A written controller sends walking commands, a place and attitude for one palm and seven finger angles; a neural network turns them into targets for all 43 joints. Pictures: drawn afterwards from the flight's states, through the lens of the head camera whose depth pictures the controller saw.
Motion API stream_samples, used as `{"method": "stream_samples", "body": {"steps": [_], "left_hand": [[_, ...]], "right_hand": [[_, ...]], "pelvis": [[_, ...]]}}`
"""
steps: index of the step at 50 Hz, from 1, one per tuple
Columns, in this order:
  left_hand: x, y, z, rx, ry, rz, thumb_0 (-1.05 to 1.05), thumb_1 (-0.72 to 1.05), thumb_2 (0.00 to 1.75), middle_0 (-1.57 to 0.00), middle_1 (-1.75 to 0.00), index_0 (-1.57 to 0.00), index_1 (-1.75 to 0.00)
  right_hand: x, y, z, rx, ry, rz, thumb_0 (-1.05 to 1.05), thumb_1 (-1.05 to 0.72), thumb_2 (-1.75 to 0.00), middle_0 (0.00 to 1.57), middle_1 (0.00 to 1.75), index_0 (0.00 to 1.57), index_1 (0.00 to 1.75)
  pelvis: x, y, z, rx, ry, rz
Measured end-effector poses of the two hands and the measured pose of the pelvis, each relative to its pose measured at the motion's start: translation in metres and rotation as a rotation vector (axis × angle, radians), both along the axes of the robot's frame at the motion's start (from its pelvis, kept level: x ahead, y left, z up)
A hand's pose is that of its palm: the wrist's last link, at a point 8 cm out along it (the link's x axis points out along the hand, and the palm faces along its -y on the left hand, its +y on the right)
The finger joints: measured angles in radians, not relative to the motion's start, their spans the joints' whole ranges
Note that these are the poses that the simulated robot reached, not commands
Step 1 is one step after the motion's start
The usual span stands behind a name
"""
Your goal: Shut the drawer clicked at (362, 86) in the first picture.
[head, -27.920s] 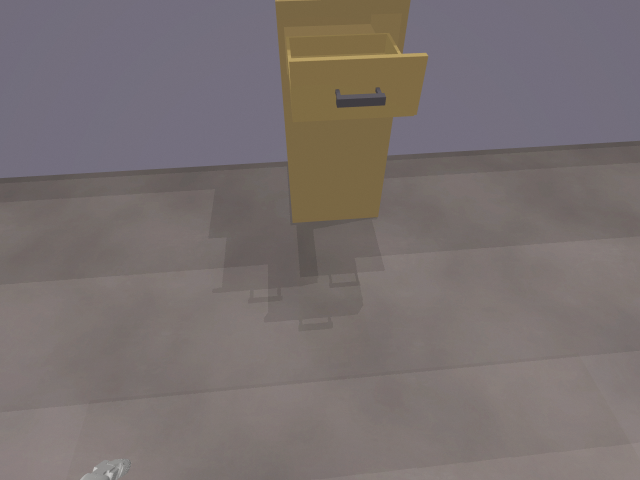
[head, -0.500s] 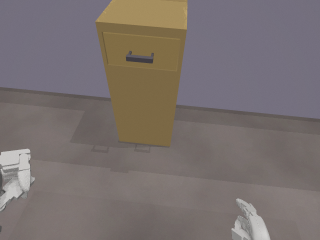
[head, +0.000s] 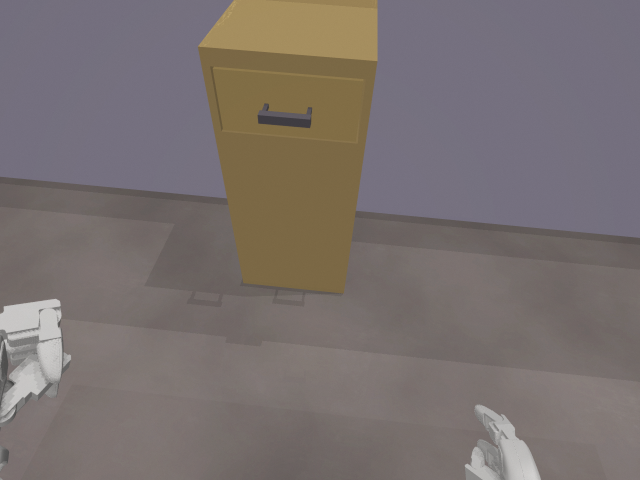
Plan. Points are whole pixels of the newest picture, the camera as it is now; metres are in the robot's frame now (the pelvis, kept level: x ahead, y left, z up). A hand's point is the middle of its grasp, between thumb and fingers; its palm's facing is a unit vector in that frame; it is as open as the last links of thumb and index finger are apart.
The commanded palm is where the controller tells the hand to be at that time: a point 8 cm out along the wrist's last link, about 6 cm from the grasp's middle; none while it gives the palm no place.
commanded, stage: let the arm hang, fingers relaxed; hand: left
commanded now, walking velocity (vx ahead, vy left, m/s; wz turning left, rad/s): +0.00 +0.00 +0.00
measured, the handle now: (286, 114) +0.88 +0.13 -0.01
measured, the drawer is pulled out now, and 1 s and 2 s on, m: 0.00 0.00 0.00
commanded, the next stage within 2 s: look to check the result in 1.10 s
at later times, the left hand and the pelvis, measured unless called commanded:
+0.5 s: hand out of the picture -0.03 +0.20 -0.17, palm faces +0.01 -0.97 -0.26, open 4.5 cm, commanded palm none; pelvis -0.01 -0.01 +0.00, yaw +1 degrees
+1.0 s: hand out of the picture +0.05 +0.16 -0.17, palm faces +0.01 -0.98 -0.21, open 7.3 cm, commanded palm none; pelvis +0.00 -0.02 +0.00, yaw +0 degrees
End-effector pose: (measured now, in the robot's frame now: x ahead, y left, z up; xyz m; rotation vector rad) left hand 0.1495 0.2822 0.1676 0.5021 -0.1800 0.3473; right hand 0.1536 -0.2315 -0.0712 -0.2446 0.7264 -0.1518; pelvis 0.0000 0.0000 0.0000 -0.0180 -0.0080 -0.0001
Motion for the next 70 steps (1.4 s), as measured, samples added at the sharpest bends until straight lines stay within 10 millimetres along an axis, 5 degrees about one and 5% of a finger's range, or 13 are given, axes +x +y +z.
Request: {"method": "stream_samples", "body": {"steps": [2, 6, 11, 16, 22, 27, 37, 47, 60, 70], "left_hand": [[0.009, 0.005, -0.026, 0.005, 0.093, -0.024, 0.01, 0.89, 0.9, -1.4, -1.6, -1.4, -1.6], [0.013, 0.017, -0.143, -0.142, 0.577, 0.047, 0.0, 0.89, 0.9, -1.36, -1.56, -1.36, -1.56], [-0.044, -0.015, -0.26, -0.327, 1.074, 0.089, 0.0, 0.9, 0.9, -1.23, -1.44, -1.23, -1.43], [-0.116, -0.052, -0.311, -0.456, 1.359, 0.123, 0.01, 0.9, 0.9, -1.05, -1.27, -1.06, -1.26], [-0.172, -0.04, -0.312, -0.494, 1.498, 0.256, 0.01, 0.9, 0.9, -0.83, -1.03, -0.83, -1.02], [-0.189, -0.033, -0.303, -0.475, 1.553, 0.317, 0.01, 0.9, 0.9, -0.64, -0.81, -0.64, -0.8], [-0.151, -0.042, -0.298, -0.455, 1.476, 0.291, 0.0, 0.9, 0.9, -0.3, -0.42, -0.3, -0.42], [-0.111, -0.071, -0.303, -0.486, 1.405, 0.201, 0.0, 0.9, 0.9, -0.21, -0.32, -0.21, -0.32], [-0.127, -0.079, -0.307, -0.507, 1.466, 0.237, 0.0, 0.91, 0.9, -0.2, -0.3, -0.2, -0.3], [-0.142, -0.078, -0.304, -0.506, 1.506, 0.276, 0.0, 0.9, 0.9, -0.2, -0.3, -0.2, -0.3]], "right_hand": [[0.001, -0.003, -0.009, 0.02, 0.011, 0.042, 0.01, -0.9, -0.9, 0.2, 0.3, 0.2, 0.3], [-0.006, -0.013, -0.036, 0.039, 0.109, 0.052, 0.01, -0.9, -0.9, 0.2, 0.3, 0.2, 0.3], [-0.046, -0.024, -0.05, 0.025, 0.246, 0.005, 0.01, -0.9, -0.9, 0.2, 0.3, 0.2, 0.3], [-0.101, -0.033, -0.053, -0.007, 0.45, -0.035, 0.01, -0.9, -0.9, 0.2, 0.3, 0.2, 0.3], [-0.149, -0.036, -0.06, 0.001, 0.637, -0.074, 0.01, -0.9, -0.9, 0.2, 0.3, 0.2, 0.3], [-0.162, -0.029, -0.068, 0.044, 0.681, -0.096, 0.01, -0.9, -0.9, 0.2, 0.3, 0.2, 0.3], [-0.15, -0.011, -0.08, 0.12, 0.641, -0.093, 0.01, -0.9, -0.9, 0.2, 0.3, 0.2, 0.3], [-0.144, -0.014, -0.077, 0.125, 0.622, -0.11, 0.01, -0.91, -0.9, 0.2, 0.3, 0.2, 0.3], [-0.159, -0.025, -0.075, 0.109, 0.688, -0.138, 0.01, -0.9, -0.9, 0.2, 0.3, 0.2, 0.3], [-0.153, -0.027, -0.076, 0.113, 0.69, -0.131, 0.01, -0.9, -0.9, 0.2, 0.3, 0.2, 0.3]], "pelvis": [[-0.003, 0.002, -0.003, -0.002, 0.012, 0.016], [-0.009, 0.008, -0.011, 0.006, 0.021, 0.018], [-0.013, 0.004, -0.012, 0.019, 0.003, 0.005], [-0.015, -0.005, -0.008, 0.017, -0.005, 0.009], [-0.013, -0.011, -0.004, 0.009, 0.002, 0.022], [-0.008, -0.012, -0.002, 0.01, -0.002, 0.02], [-0.002, -0.016, 0.0, 0.019, -0.018, 0.009], [0.003, -0.023, 0.002, 0.023, -0.02, 0.004], [0.009, -0.03, 0.003, 0.021, -0.018, 0.007], [0.012, -0.034, 0.003, 0.02, -0.018, 0.006]]}}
